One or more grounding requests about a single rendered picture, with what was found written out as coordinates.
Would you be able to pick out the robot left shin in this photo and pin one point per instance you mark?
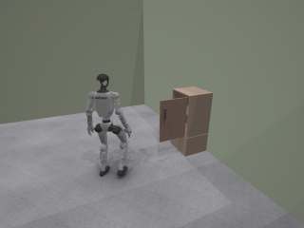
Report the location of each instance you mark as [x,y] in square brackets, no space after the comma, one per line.
[103,158]

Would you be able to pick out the cupboard door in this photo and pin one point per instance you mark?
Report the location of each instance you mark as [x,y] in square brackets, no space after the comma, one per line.
[174,125]

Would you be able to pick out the robot left forearm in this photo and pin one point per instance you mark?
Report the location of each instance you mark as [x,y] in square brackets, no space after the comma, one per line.
[89,118]

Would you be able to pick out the right robot upper arm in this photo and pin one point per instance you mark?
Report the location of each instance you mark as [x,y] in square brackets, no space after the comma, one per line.
[116,99]

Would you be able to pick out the robot right forearm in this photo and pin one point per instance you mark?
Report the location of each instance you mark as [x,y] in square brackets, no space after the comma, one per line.
[123,120]

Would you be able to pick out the robot left foot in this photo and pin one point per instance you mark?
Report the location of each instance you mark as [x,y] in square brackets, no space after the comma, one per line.
[102,173]

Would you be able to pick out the right robot hand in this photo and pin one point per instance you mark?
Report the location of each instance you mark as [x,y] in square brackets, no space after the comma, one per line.
[128,130]

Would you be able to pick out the left robot upper arm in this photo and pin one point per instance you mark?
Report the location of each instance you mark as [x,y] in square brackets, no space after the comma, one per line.
[90,102]

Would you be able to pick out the left robot hand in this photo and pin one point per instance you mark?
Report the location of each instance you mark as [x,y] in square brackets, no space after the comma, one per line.
[90,128]

